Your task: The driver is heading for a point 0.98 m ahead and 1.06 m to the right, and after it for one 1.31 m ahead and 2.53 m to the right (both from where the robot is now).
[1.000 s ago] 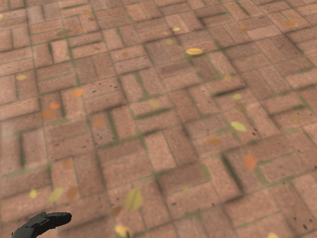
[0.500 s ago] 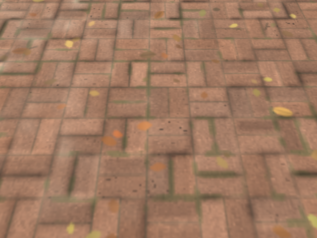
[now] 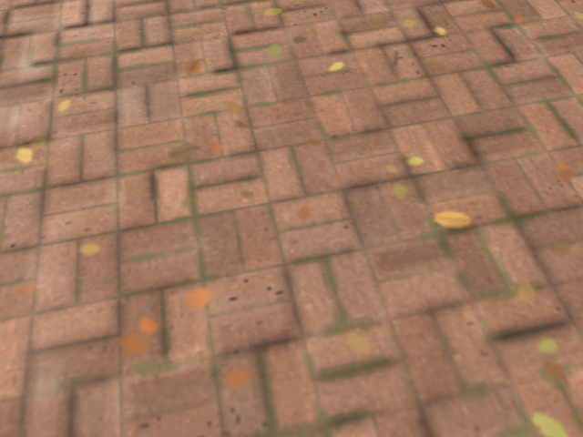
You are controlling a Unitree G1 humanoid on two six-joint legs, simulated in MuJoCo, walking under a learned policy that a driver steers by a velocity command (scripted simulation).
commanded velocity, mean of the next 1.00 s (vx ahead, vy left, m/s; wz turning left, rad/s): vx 0.01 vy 0.00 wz -0.57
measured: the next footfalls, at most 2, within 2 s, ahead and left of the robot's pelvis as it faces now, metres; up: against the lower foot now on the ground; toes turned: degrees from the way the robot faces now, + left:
left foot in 0.48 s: +0.13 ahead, +0.11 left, +0.00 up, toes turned -23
right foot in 0.92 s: +0.00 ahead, -0.13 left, +0.00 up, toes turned -35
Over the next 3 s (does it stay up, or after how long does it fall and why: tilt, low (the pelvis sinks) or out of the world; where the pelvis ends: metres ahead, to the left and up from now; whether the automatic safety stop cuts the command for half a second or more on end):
stays up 0.40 -0.50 0.01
